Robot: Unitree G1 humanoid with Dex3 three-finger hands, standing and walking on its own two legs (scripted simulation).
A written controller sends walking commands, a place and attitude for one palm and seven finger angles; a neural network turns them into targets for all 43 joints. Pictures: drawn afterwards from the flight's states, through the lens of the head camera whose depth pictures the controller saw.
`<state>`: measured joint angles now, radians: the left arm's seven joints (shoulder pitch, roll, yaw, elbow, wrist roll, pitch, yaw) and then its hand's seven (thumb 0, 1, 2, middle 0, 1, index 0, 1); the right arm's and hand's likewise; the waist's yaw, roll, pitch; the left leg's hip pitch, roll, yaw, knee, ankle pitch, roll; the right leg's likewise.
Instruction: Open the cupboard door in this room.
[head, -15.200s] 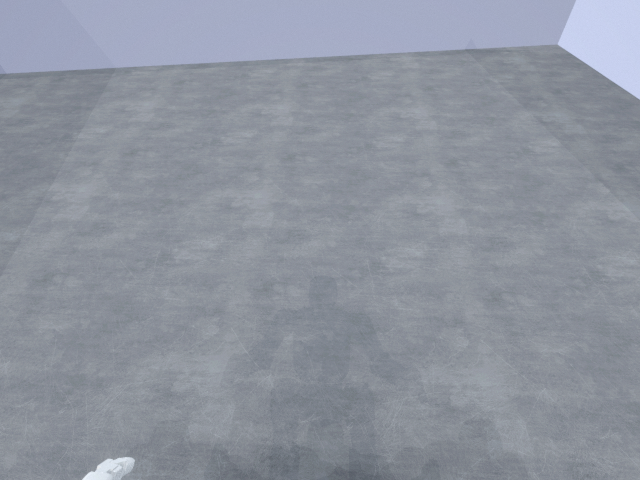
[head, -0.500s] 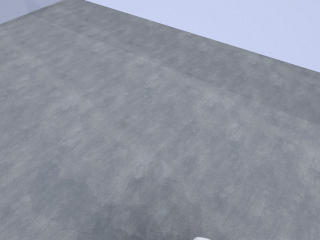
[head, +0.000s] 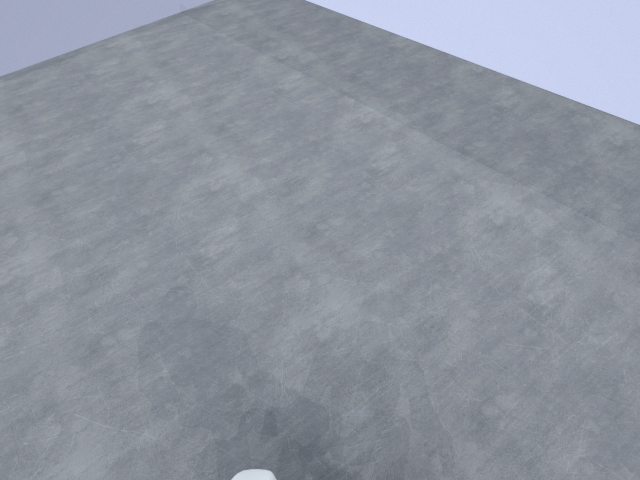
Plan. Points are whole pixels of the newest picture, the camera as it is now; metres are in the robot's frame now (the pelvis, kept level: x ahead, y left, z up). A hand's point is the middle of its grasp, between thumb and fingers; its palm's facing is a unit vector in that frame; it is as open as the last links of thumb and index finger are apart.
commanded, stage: turn or walk to find it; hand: left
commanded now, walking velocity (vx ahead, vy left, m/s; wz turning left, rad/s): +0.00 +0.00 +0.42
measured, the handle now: out of the picture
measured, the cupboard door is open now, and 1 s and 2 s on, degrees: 0 0 0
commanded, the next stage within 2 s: stand and wait in 1.96 s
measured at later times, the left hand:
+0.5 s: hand out of the picture +0.03 +0.25 -0.16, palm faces +0.22 -0.94 -0.26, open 7.4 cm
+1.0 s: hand out of the picture -0.09 +0.16 -0.15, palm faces +0.46 -0.84 -0.27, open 7.3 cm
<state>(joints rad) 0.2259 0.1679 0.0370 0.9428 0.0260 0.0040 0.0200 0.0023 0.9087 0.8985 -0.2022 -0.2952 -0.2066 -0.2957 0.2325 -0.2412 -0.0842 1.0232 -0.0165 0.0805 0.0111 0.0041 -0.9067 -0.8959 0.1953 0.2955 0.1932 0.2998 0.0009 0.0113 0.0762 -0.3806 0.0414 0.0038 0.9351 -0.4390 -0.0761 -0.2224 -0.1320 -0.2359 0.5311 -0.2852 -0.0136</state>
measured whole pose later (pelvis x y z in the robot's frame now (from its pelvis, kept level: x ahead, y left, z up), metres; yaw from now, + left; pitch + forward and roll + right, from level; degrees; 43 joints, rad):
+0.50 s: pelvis -0.03 +0.03 +0.00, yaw +11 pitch -1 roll +0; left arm 0.14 0.23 0.06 0.95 0.01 0.06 0.02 0.00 0.91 0.90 -0.20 -0.29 -0.20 -0.29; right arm 0.19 -0.18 -0.05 0.96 -0.02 0.02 0.00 0.00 -0.90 -0.90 0.20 0.30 0.20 0.30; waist -0.01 0.00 0.06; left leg -0.24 -0.04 -0.04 0.46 -0.20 0.03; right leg -0.40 -0.07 -0.02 0.91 -0.44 0.08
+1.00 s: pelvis -0.05 -0.03 +0.00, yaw +26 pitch -1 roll +3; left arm 0.25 0.16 0.04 0.96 0.02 0.00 0.02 0.00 0.91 0.90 -0.20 -0.30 -0.21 -0.30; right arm 0.22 -0.25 -0.09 1.02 -0.02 0.08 0.01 0.00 -0.91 -0.90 0.19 0.30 0.19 0.30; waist 0.01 0.02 0.07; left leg -0.39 0.04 -0.02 0.98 -0.42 -0.08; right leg -0.22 -0.11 -0.24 0.51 -0.27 -0.04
